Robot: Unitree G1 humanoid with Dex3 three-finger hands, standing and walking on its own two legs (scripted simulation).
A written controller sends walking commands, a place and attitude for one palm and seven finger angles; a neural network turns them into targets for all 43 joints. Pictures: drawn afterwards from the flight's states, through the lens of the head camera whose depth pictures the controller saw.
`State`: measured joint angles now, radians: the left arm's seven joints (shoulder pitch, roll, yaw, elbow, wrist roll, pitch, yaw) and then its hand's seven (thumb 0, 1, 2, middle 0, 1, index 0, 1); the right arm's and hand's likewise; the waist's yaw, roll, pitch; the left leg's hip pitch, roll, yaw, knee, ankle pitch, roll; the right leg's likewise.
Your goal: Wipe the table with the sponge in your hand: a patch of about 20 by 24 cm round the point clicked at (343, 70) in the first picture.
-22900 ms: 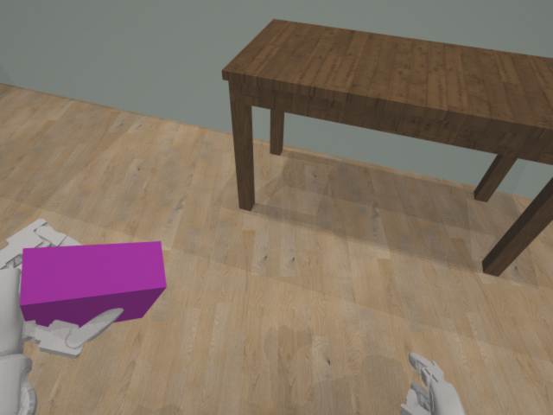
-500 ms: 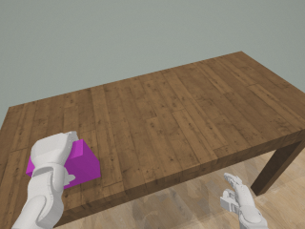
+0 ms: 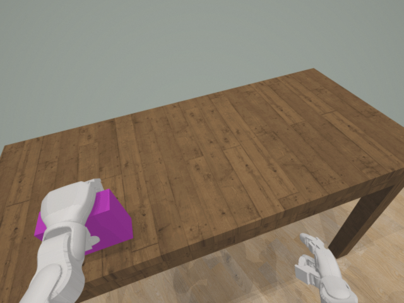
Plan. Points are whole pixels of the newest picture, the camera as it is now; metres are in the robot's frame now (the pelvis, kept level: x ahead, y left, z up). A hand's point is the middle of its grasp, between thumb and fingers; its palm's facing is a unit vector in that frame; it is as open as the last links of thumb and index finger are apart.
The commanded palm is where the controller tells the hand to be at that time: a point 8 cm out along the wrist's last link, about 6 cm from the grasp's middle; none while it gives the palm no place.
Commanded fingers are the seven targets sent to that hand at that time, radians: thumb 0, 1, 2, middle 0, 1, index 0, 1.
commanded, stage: move the sponge above the wiping area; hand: left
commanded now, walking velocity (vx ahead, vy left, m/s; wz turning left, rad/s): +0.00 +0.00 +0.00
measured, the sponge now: (93, 230) +0.23 +0.28 +0.02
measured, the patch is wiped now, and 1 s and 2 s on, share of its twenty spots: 0.00 0.00 0.00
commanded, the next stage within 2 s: lower the sponge onto the table in 0.76 s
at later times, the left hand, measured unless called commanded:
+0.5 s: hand (86, 212) +0.24 +0.27 +0.08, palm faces +0.04 -0.09 -0.99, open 9.2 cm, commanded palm +0.20 +0.26 +0.14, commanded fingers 0.00 0.10 1.30 -1.20 -1.60 -1.20 -1.60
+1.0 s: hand (84, 218) +0.23 +0.27 +0.07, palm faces +0.01 -0.11 -0.99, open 9.2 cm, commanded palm +0.19 +0.27 +0.14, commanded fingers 0.00 0.10 1.30 -1.20 -1.60 -1.20 -1.60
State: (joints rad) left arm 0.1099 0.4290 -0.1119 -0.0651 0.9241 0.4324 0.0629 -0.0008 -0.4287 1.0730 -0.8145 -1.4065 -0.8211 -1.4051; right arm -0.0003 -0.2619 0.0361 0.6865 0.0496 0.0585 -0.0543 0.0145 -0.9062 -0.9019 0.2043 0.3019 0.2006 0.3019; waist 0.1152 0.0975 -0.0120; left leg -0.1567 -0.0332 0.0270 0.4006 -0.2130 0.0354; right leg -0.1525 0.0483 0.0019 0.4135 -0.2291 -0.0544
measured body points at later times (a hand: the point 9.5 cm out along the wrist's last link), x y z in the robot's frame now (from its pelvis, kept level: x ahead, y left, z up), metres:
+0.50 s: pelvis +0.00 +0.00 +0.00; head -0.02 -0.05 +0.45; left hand +0.23 +0.27 +0.13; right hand +0.25 -0.20 -0.08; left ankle +0.00 +0.10 -0.74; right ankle +0.00 -0.09 -0.74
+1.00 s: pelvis -0.01 -0.01 +0.00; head -0.02 -0.05 +0.45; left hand +0.22 +0.27 +0.13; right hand +0.25 -0.20 -0.08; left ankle +0.00 +0.10 -0.74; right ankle +0.00 -0.09 -0.74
